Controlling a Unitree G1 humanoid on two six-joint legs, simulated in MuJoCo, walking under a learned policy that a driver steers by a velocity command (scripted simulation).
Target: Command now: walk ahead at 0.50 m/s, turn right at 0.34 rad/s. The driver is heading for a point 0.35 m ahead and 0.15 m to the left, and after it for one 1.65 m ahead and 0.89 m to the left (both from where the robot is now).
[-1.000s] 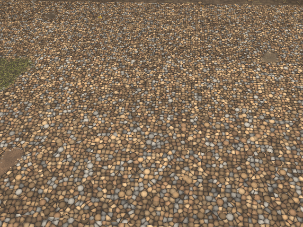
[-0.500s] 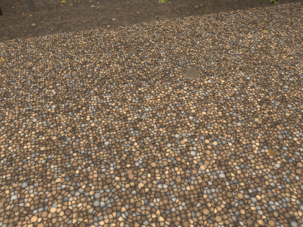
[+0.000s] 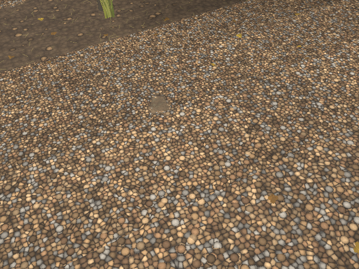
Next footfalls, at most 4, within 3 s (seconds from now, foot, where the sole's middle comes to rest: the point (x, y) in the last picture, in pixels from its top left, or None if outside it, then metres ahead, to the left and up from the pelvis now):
0.28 left None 0.36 0.11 -0.91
0.66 right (206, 253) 0.63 -0.05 -0.91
1.16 left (136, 254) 0.61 0.24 -0.91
1.62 right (141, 186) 1.06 0.29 -1.09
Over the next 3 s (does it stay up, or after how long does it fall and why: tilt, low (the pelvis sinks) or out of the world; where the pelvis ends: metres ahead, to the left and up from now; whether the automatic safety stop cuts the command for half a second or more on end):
stays up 1.33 0.76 -0.39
